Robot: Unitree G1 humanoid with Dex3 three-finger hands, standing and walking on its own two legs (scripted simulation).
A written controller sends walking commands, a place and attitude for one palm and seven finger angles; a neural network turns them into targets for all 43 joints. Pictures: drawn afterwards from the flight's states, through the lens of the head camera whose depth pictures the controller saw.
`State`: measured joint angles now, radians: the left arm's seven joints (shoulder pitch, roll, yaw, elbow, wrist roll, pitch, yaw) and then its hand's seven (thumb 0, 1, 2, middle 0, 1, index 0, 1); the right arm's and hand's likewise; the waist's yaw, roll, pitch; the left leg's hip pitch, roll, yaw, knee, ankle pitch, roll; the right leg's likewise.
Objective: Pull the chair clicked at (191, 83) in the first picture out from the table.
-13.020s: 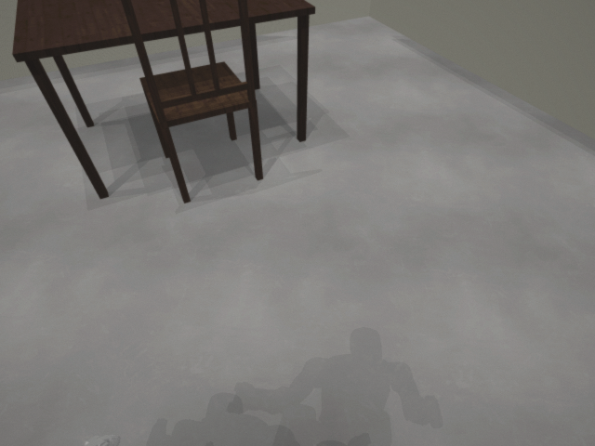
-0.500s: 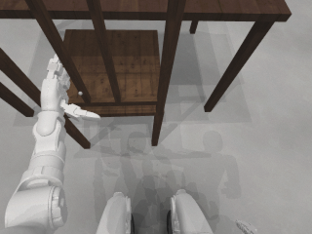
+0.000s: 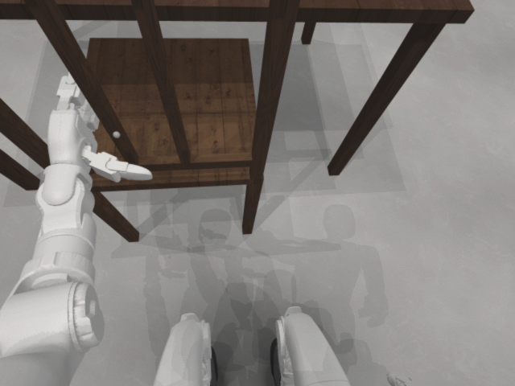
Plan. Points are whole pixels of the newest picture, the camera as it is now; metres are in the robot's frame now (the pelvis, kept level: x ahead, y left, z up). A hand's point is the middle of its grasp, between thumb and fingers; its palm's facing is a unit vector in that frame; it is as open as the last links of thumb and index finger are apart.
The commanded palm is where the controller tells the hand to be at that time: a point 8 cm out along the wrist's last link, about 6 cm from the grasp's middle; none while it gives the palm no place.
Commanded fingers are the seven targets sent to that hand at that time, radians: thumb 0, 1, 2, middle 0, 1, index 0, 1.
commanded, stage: push the fingers through the gap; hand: left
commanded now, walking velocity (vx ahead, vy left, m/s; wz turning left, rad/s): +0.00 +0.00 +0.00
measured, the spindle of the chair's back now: (95, 96) +0.52 +0.20 +0.07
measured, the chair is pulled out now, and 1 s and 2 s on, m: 0.00 0.00 0.03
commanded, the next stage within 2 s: hook a spindle and tug to test in 0.20 s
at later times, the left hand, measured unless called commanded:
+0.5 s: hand (121, 134) +0.48 +0.18 +0.03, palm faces +0.02 -1.00 -0.03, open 16.5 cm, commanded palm +0.45 +0.22 +0.03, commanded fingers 0.00 -0.50 0.30 -0.25 -0.68 -0.25 -0.68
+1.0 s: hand (120, 133) +0.48 +0.18 +0.03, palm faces +0.03 -1.00 -0.02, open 8.8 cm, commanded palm +0.46 +0.22 +0.03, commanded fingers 0.00 0.68 0.80 -0.50 -1.45 -0.50 -1.45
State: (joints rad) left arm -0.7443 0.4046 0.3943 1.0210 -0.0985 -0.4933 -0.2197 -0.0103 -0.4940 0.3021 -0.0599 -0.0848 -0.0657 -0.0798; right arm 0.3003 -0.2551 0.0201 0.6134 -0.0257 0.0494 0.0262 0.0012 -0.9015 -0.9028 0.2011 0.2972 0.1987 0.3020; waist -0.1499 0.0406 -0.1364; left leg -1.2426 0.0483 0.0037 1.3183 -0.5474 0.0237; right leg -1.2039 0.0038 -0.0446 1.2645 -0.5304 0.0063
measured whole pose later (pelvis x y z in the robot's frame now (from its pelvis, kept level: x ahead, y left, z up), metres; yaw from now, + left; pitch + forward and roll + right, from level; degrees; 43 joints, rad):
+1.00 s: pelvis +0.00 +0.00 +0.00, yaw +0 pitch +27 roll -3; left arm -0.74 0.39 0.37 1.00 -0.11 -0.50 -0.20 0.00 0.16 0.58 -0.46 -1.35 -0.46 -1.36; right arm 0.29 -0.25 0.02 0.62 -0.03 0.06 0.03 0.00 -0.90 -0.90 0.20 0.30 0.20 0.30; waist -0.15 0.04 -0.14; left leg -1.24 0.05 0.00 1.32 -0.55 0.02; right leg -1.20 0.01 -0.05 1.26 -0.54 0.00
